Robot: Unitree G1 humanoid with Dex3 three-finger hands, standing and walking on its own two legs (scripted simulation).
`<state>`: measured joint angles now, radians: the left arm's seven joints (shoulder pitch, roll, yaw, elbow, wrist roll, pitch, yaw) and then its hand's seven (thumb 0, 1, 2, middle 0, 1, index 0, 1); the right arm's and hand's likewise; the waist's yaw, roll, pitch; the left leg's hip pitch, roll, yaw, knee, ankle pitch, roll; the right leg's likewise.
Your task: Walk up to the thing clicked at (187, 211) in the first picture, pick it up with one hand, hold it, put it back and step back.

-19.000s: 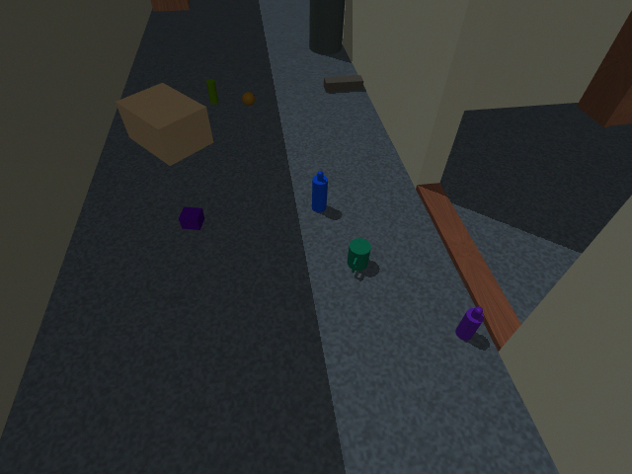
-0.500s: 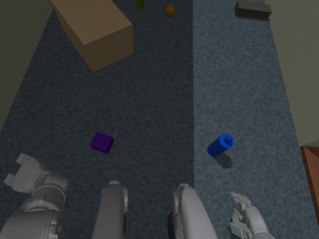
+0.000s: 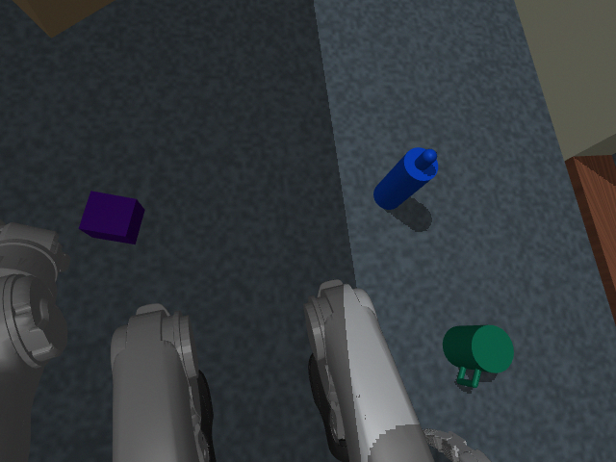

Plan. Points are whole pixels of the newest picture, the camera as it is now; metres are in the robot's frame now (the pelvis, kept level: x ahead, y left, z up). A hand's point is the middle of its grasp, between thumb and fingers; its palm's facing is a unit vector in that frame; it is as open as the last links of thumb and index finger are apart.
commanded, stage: rise first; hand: left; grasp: from above
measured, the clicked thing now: (113, 218) +0.52 +0.27 -0.35
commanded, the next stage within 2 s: none
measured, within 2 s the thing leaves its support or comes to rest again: neither
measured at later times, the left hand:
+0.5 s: hand (46, 239) +0.44 +0.32 -0.20, palm faces -0.05 -0.45 -0.89, open 14.0 cm
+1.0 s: hand (56, 232) +0.46 +0.32 -0.23, palm faces -0.05 -0.45 -0.89, open 14.2 cm
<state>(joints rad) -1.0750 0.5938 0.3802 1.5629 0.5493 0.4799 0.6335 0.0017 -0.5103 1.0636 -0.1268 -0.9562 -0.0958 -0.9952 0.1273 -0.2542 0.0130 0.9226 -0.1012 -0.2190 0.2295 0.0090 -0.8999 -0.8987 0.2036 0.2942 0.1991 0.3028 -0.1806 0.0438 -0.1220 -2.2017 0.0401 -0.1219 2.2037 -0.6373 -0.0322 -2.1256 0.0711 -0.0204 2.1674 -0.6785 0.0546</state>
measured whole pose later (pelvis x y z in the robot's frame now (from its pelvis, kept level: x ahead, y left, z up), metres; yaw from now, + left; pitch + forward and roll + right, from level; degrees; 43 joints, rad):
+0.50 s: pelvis +0.00 -0.01 -0.05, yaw -3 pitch +33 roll -7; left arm -1.25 0.81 0.48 1.75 0.65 0.48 0.68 0.00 -0.53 1.04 -0.11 -1.00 -0.09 -1.02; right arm 0.14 -0.35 0.08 0.87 -0.14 -0.27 0.29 0.01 -0.91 -0.90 0.20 0.29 0.20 0.30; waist -0.26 0.01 0.02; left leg -2.32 0.04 -0.20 2.38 -0.66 -0.06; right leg -2.24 0.10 -0.07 2.32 -0.68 0.05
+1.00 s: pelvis +0.00 +0.00 -0.05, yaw -6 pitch +32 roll -11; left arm -1.27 0.88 0.46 1.73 0.60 0.51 0.73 0.00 -0.56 1.05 -0.10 -0.98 -0.08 -1.02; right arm 0.15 -0.36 0.14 0.84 -0.14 -0.24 0.35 0.00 -0.92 -0.90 0.20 0.29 0.20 0.30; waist -0.31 -0.02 0.09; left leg -2.31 0.04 -0.24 2.42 -0.68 -0.05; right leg -2.20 0.11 -0.11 2.31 -0.69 0.06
